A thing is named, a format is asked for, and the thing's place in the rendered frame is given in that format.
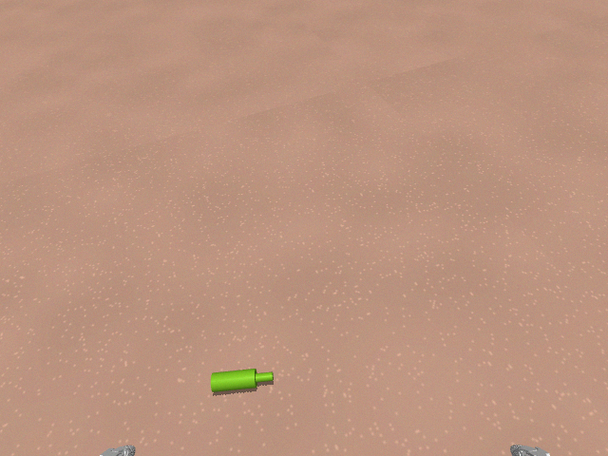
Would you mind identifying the bottle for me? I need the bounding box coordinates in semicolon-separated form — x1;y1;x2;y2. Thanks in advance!
211;369;274;392

